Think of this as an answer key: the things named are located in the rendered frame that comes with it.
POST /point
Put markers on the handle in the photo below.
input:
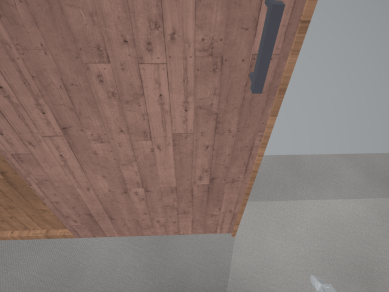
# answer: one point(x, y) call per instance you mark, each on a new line
point(269, 35)

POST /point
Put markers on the wardrobe door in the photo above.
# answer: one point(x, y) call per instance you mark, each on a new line
point(21, 209)
point(136, 117)

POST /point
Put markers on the right robot hand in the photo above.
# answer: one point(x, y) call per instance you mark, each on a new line
point(320, 285)

